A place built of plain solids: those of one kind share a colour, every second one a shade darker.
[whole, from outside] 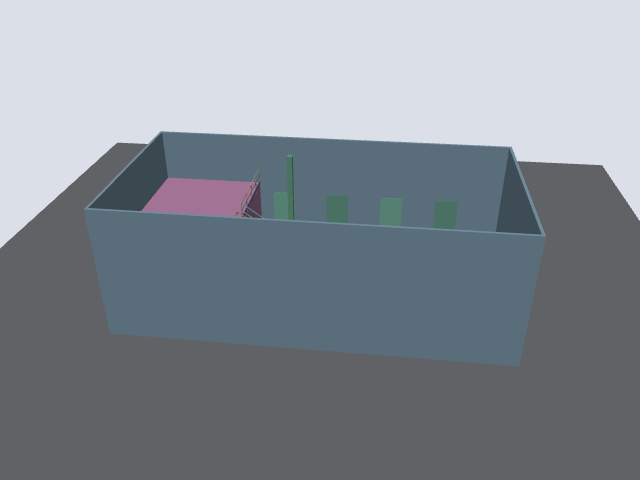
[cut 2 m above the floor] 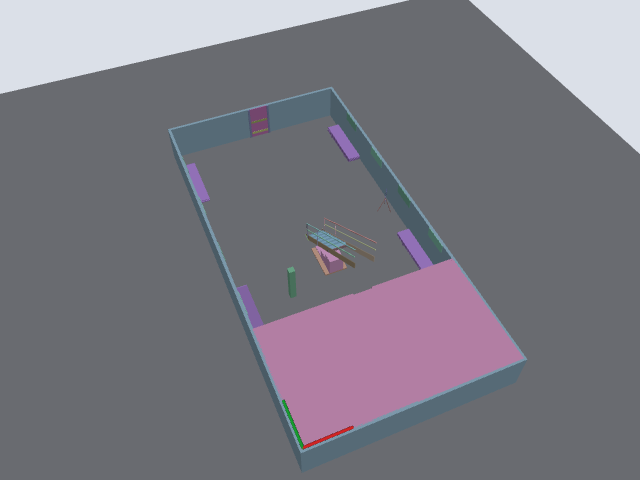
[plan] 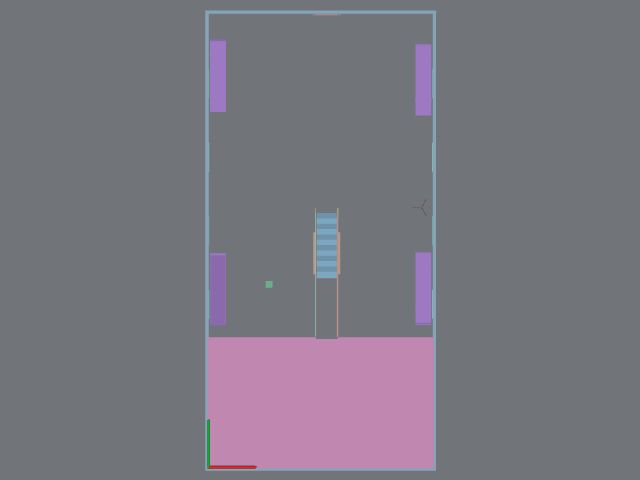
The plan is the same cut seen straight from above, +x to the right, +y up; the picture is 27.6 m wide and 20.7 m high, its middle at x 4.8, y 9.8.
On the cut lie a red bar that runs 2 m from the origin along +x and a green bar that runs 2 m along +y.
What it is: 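A pumping station 9.7 x 19.6 m, 6.9 m high; the engine floor; at the rear the gallery 5.5 m deep at 4.08 m over closed stores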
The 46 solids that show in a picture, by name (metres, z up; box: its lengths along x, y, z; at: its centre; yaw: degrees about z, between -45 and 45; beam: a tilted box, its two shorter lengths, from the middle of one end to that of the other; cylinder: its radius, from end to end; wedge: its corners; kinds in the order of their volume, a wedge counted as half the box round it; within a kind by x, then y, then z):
{
 "loft_1": {"box": [4.68, 0.09, 4.13], "at": [2.29, 5.56, 2.02]},
 "loft_2": {"box": [9.76, 5.58, 4.13], "at": [4.83, 2.74, 2.02]},
 "loft_3": {"box": [4.16, 0.09, 4.13], "at": [7.63, 5.56, 2.02]},
 "wall_1": {"box": [0.15, 19.85, 6.99], "at": [-0.07, 9.78, 3.44]},
 "wall_2": {"box": [9.96, 0.15, 6.99], "at": [4.83, -0.07, 3.44]},
 "wall_3": {"box": [9.96, 0.15, 6.99], "at": [4.83, 19.62, 3.44]},
 "wall_4": {"box": [0.15, 19.85, 6.99], "at": [9.73, 9.78, 3.44]},
 "under_1": {"box": [0.72, 0.55, 1.02], "at": [5.09, 8.6, 0.46]},
 "under_2": {"box": [0.72, 0.58, 0.69], "at": [5.09, 9.16, 0.3]},
 "post_1": {"box": [0.29, 0.29, 6.99], "at": [2.61, 7.89, 3.44]},
 "winf_1": {"box": [0.028, 1.26, 2.03], "at": [0.01, 7.03, 2.5]},
 "winf_2": {"box": [0.028, 1.26, 2.03], "at": [0.01, 10.2, 2.5]},
 "winf_3": {"box": [0.028, 1.26, 2.03], "at": [0.01, 13.38, 2.5]},
 "winf_4": {"box": [0.028, 1.26, 2.03], "at": [0.01, 16.55, 2.5]},
 "winf_5": {"box": [0.028, 1.26, 2.03], "at": [9.65, 7.03, 2.5]},
 "winf_6": {"box": [0.028, 1.26, 2.03], "at": [9.65, 10.2, 2.5]},
 "winf_7": {"box": [0.028, 1.26, 2.03], "at": [9.65, 13.38, 2.5]},
 "winf_8": {"box": [0.028, 1.26, 2.03], "at": [9.65, 16.55, 2.5]},
 "planks_1": {"box": [0.68, 3.03, 0.038], "at": [0.4, 7.63, 0.21]},
 "planks_2": {"box": [0.68, 3.03, 0.038], "at": [0.4, 16.86, 0.25]},
 "planks_3": {"box": [0.68, 3.03, 0.038], "at": [9.26, 7.74, 0.25]},
 "planks_4": {"box": [0.68, 3.03, 0.038], "at": [9.26, 16.68, 0.33]},
 "planks_5": {"box": [0.68, 3.03, 0.038], "at": [9.26, 16.72, 0.29]},
 "stair_handrail_left_1": {"wedge": [[5.55, 5.62, 5.01], [5.55, 5.64, 5.04], [5.55, 10.98, 1.04], [5.55, 11.0, 1.07], [5.59, 5.62, 5.01], [5.59, 5.64, 5.04], [5.59, 10.98, 1.04], [5.59, 11.0, 1.07]]},
 "stair_handrail_right_1": {"wedge": [[4.59, 5.62, 5.01], [4.59, 5.64, 5.04], [4.59, 10.98, 1.04], [4.59, 11.0, 1.07], [4.63, 5.62, 5.01], [4.63, 5.64, 5.04], [4.63, 10.98, 1.04], [4.63, 11.0, 1.07]]},
 "stair_kneerail_left_1": {"wedge": [[5.55, 5.62, 4.55], [5.55, 5.64, 4.58], [5.55, 10.98, 0.59], [5.55, 11.0, 0.62], [5.59, 5.62, 4.55], [5.59, 5.64, 4.58], [5.59, 10.98, 0.59], [5.59, 11.0, 0.62]]},
 "stair_kneerail_right_1": {"wedge": [[4.59, 5.62, 4.55], [4.59, 5.64, 4.58], [4.59, 10.98, 0.59], [4.59, 11.0, 0.62], [4.63, 5.62, 4.55], [4.63, 5.64, 4.58], [4.63, 10.98, 0.59], [4.63, 11.0, 0.62]]},
 "stair_string_left_1": {"wedge": [[5.52, 5.61, 3.82], [5.52, 5.61, 4.16], [5.52, 10.77, 0.0], [5.52, 10.77, 0.34], [5.55, 5.61, 3.82], [5.55, 5.61, 4.16], [5.55, 10.77, 0.0], [5.55, 10.77, 0.34]]},
 "stair_string_right_1": {"wedge": [[4.63, 5.61, 3.82], [4.63, 5.61, 4.16], [4.63, 10.76, 0.0], [4.63, 10.76, 0.34], [4.66, 5.61, 3.82], [4.66, 5.61, 4.16], [4.66, 10.76, 0.0], [4.66, 10.76, 0.34]]},
 "under_plinth_1": {"box": [1.16, 1.81, 0.14], "at": [5.09, 9.23, 0.02]},
 "door_leaf_1": {"box": [1.02, 0.04, 2.1], "at": [5.09, 19.53, 1.0]},
 "stair_tread_1": {"wedge": [[4.65, 8.16, 1.99], [4.65, 8.16, 2.04], [4.65, 8.43, 1.99], [4.65, 8.43, 2.04], [5.53, 8.16, 1.99], [5.53, 8.16, 2.04], [5.53, 8.43, 1.99], [5.53, 8.43, 2.04]]},
 "stair_tread_2": {"wedge": [[4.65, 8.39, 1.82], [4.65, 8.39, 1.87], [4.65, 8.66, 1.82], [4.65, 8.66, 1.87], [5.53, 8.39, 1.82], [5.53, 8.39, 1.87], [5.53, 8.66, 1.82], [5.53, 8.66, 1.87]]},
 "stair_tread_3": {"wedge": [[4.65, 8.62, 1.65], [4.65, 8.62, 1.7], [4.65, 8.89, 1.65], [4.65, 8.89, 1.7], [5.53, 8.62, 1.65], [5.53, 8.62, 1.7], [5.53, 8.89, 1.65], [5.53, 8.89, 1.7]]},
 "stair_tread_4": {"wedge": [[4.65, 8.85, 1.48], [4.65, 8.85, 1.53], [4.65, 9.12, 1.48], [4.65, 9.12, 1.53], [5.53, 8.85, 1.48], [5.53, 8.85, 1.53], [5.53, 9.12, 1.48], [5.53, 9.12, 1.53]]},
 "stair_tread_5": {"wedge": [[4.65, 9.08, 1.31], [4.65, 9.08, 1.36], [4.65, 9.35, 1.31], [4.65, 9.35, 1.36], [5.53, 9.08, 1.31], [5.53, 9.08, 1.36], [5.53, 9.35, 1.31], [5.53, 9.35, 1.36]]},
 "stair_tread_6": {"wedge": [[4.65, 9.31, 1.14], [4.65, 9.31, 1.19], [4.65, 9.58, 1.14], [4.65, 9.58, 1.19], [5.53, 9.31, 1.14], [5.53, 9.31, 1.19], [5.53, 9.58, 1.14], [5.53, 9.58, 1.19]]},
 "stair_tread_7": {"wedge": [[4.65, 9.54, 0.97], [4.65, 9.54, 1.02], [4.65, 9.81, 0.97], [4.65, 9.81, 1.02], [5.53, 9.54, 0.97], [5.53, 9.54, 1.02], [5.53, 9.81, 0.97], [5.53, 9.81, 1.02]]},
 "stair_tread_8": {"wedge": [[4.65, 9.77, 0.8], [4.65, 9.77, 0.85], [4.65, 10.04, 0.8], [4.65, 10.04, 0.85], [5.53, 9.76, 0.8], [5.53, 9.76, 0.85], [5.53, 10.04, 0.8], [5.53, 10.04, 0.85]]},
 "stair_tread_9": {"wedge": [[4.65, 10.0, 0.63], [4.65, 10.0, 0.68], [4.65, 10.27, 0.63], [4.65, 10.27, 0.68], [5.53, 10.0, 0.63], [5.53, 10.0, 0.68], [5.53, 10.27, 0.63], [5.53, 10.27, 0.68]]},
 "stair_tread_10": {"wedge": [[4.65, 10.22, 0.46], [4.65, 10.22, 0.51], [4.65, 10.5, 0.46], [4.65, 10.5, 0.51], [5.53, 10.22, 0.46], [5.53, 10.22, 0.51], [5.53, 10.5, 0.46], [5.53, 10.5, 0.51]]},
 "stair_tread_11": {"wedge": [[4.65, 10.46, 0.29], [4.65, 10.46, 0.34], [4.65, 10.73, 0.29], [4.65, 10.73, 0.34], [5.53, 10.45, 0.29], [5.53, 10.45, 0.34], [5.53, 10.73, 0.29], [5.53, 10.73, 0.34]]},
 "stair_tread_12": {"wedge": [[4.65, 10.68, 0.12], [4.65, 10.68, 0.17], [4.65, 10.96, 0.12], [4.65, 10.96, 0.17], [5.53, 10.68, 0.12], [5.53, 10.68, 0.17], [5.53, 10.96, 0.12], [5.53, 10.96, 0.17]]},
 "door_jamb_1": {"box": [0.1, 0.07, 2.21], "at": [4.52, 19.52, 1.05]},
 "door_jamb_2": {"box": [0.1, 0.07, 2.21], "at": [5.66, 19.52, 1.05]},
 "toeboard_1": {"box": [4.61, 0.025, 0.16], "at": [2.31, 5.62, 4.13]}
}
